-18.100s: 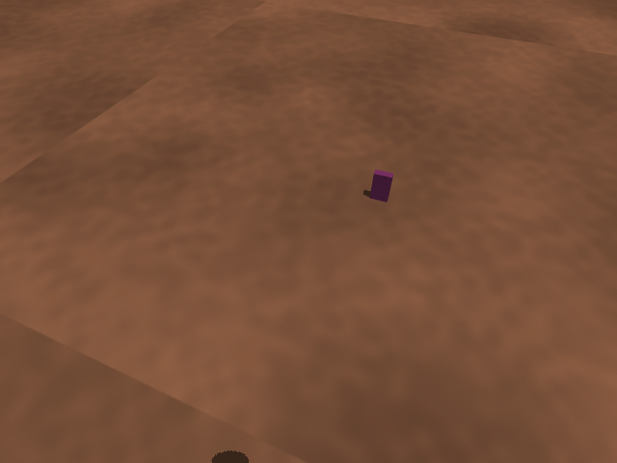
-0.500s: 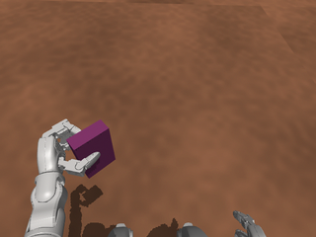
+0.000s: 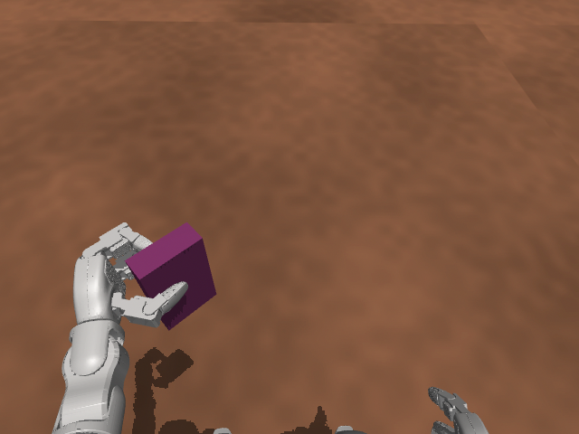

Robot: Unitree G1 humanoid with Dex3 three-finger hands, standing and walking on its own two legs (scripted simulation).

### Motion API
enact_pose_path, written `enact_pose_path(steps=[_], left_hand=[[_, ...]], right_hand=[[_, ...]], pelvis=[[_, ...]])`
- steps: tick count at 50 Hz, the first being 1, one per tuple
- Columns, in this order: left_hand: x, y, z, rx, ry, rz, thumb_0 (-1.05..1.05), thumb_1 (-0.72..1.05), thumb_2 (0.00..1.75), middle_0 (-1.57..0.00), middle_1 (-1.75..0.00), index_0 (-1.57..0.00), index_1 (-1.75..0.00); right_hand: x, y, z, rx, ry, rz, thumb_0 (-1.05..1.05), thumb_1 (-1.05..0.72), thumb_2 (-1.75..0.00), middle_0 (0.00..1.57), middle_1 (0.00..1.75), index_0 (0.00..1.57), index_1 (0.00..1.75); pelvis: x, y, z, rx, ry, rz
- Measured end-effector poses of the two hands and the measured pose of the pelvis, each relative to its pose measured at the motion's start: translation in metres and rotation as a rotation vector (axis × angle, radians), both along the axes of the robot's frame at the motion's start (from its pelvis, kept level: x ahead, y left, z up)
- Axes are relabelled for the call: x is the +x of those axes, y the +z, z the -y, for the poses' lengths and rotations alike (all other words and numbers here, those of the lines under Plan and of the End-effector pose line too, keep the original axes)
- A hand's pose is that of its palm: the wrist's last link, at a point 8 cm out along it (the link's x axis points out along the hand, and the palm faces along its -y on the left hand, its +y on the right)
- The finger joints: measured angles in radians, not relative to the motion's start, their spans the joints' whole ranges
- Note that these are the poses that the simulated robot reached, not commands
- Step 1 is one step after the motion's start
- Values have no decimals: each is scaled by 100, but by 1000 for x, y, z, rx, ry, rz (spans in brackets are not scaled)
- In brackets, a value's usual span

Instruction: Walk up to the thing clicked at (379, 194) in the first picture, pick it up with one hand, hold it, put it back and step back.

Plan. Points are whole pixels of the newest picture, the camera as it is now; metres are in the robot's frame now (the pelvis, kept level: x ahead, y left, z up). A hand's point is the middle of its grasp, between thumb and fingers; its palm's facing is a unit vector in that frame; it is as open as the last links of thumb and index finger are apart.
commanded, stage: hold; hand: left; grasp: from the side
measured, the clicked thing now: (177, 279) +0.34 +0.15 +0.02
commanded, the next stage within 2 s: none
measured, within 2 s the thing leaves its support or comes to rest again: neither
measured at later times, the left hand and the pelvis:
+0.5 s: hand (147, 262) +0.34 +0.17 +0.06, palm faces +0.16 -0.99 -0.01, open 8.1 cm; pelvis +0.01 +0.00 +0.01, yaw +0 degrees
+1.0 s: hand (146, 271) +0.33 +0.17 +0.07, palm faces +0.15 -0.99 -0.02, open 8.1 cm; pelvis +0.00 +0.00 +0.02, yaw +0 degrees
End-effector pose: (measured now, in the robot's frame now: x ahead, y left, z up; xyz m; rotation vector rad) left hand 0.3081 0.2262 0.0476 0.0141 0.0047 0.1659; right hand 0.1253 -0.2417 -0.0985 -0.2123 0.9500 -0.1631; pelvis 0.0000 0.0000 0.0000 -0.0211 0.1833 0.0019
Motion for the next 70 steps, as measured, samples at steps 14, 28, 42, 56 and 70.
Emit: enact_pose_path(steps=[14,28,42,56,70], left_hand=[[8,11,3,-5,3,3,-1,-40,106,-104,-130,-103,-126],[5,19,0,-3,3,8,-1,-40,106,-104,-130,-103,-126],[-4,27,-2,-5,6,10,-1,-39,105,-104,-130,-103,-126],[-10,27,4,-7,3,14,-1,-38,104,-103,-130,-102,-127],[-15,30,5,0,0,20,-1,-38,104,-103,-130,-102,-127]], right_hand=[[7,8,3,4,-7,-11,1,-94,-90,20,30,20,30],[8,15,-3,13,-8,1,1,-95,-91,20,30,20,30],[7,21,-10,24,2,33,1,-95,-91,20,30,20,30],[0,22,-6,19,5,40,1,-94,-91,20,30,20,30],[-3,24,-3,13,4,40,2,-94,-91,20,30,20,30]], pelvis=[[11,8,1,2,-2,19],[11,14,-3,-1,-3,46],[4,18,-6,0,-2,74],[-3,19,-3,4,-2,83],[-5,20,-2,5,0,93]])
